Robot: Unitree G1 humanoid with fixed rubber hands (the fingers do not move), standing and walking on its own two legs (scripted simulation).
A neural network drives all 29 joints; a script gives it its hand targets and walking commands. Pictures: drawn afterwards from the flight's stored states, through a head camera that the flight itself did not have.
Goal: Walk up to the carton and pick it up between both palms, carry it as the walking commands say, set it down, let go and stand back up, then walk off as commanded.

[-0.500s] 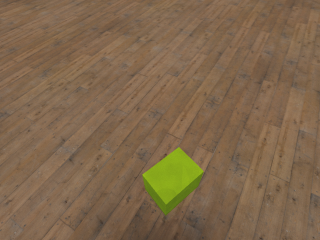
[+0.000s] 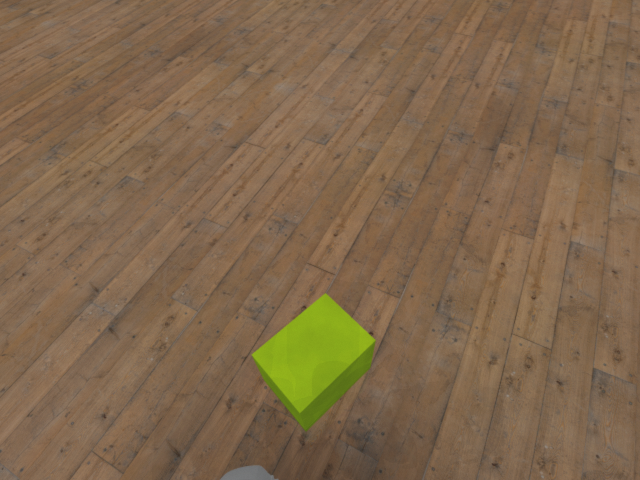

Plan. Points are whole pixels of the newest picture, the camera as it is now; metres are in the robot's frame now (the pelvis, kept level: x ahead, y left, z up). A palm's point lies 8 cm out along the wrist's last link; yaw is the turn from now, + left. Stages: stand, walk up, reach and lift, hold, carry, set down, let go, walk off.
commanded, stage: walk up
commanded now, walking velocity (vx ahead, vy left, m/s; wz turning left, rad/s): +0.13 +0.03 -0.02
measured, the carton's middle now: (315, 361) +0.48 +0.04 -0.66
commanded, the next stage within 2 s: none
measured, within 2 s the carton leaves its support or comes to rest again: neither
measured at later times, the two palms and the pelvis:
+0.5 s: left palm out of the picture +0.02 +0.24 -0.15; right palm out of the picture +0.09 -0.22 -0.14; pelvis +0.02 +0.01 -0.01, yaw +0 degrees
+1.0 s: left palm out of the picture -0.02 +0.24 -0.16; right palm out of the picture +0.06 -0.21 -0.15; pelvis -0.01 +0.01 -0.02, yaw +5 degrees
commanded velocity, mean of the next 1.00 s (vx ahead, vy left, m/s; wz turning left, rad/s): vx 0.03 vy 0.00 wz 0.17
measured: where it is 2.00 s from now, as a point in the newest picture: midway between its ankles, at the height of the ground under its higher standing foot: outside the picture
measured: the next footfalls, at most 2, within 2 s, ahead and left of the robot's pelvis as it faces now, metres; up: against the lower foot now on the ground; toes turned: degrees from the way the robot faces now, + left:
left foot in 0.18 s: +0.07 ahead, +0.14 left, +0.00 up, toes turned +9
left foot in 1.26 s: -0.02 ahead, +0.12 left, +0.00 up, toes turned +20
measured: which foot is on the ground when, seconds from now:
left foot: up 0.00-0.16, down 0.18-1.00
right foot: down 0.00-1.00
